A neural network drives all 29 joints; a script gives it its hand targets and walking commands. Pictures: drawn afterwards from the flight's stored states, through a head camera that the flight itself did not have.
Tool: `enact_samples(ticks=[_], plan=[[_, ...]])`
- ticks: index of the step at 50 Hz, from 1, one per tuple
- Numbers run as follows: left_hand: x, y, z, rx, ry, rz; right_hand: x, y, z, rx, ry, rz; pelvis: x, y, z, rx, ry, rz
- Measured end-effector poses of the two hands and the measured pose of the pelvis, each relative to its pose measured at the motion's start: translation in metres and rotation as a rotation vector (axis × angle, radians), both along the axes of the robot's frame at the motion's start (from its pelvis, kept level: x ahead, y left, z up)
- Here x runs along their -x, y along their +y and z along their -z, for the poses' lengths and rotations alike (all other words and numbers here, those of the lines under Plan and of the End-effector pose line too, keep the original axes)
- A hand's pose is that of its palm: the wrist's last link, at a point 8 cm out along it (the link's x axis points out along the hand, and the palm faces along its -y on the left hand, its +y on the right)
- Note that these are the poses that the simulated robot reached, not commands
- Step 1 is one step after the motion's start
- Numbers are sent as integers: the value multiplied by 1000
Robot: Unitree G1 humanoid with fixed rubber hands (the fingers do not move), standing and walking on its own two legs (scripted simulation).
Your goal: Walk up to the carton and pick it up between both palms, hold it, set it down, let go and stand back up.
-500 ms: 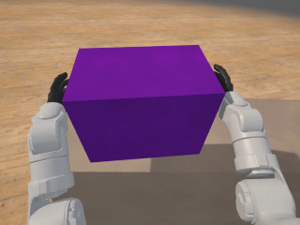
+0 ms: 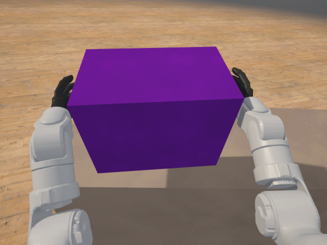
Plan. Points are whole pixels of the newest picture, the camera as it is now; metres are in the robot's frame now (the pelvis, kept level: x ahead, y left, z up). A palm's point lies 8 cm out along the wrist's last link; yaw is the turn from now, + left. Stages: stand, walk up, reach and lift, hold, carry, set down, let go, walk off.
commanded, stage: hold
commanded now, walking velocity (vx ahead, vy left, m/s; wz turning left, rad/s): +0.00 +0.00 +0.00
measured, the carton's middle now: (155, 111) +0.39 +0.00 +0.18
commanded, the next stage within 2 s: none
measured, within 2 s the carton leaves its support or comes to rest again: neither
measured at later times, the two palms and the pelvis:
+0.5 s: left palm (66, 113) +0.35 +0.20 +0.21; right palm (246, 104) +0.35 -0.21 +0.23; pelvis -0.01 +0.00 +0.00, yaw +0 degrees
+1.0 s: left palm (67, 115) +0.35 +0.20 +0.21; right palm (244, 105) +0.35 -0.20 +0.23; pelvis +0.00 +0.00 +0.00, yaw +0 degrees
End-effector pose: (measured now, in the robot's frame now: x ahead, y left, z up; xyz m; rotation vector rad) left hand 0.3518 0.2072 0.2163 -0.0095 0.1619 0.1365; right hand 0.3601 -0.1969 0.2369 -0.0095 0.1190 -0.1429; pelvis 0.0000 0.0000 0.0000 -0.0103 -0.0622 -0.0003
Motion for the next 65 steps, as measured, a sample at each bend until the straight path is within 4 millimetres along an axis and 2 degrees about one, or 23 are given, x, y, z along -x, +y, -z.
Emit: enact_samples(ticks=[15, 25, 34, 42, 53, 65], plan=[[9, -7, 12, -2, 17, 2, 9, -7, 13, -8, 15, 2, 2, 0, 0, 1, -1, 12], [4, -8, 3, 7, 13, 8, 8, -8, 5, -5, 10, 10, 6, -3, 0, -1, 9, 7], [2, -1, -2, 10, -2, -1, 2, -1, -3, 5, -3, 1, 3, -2, 0, -2, 9, 5], [2, 3, 5, -5, 4, -4, -1, 3, 2, 2, 3, -5, -2, 1, 0, 1, 3, -1], [5, -10, 12, -7, 12, 9, 8, -10, 13, -7, 10, 9, -4, 1, 0, 1, 0, 13], [8, -3, 4, 3, 13, -8, 5, -3, 4, -5, 11, -6, 2, -3, 0, -1, 3, 11]])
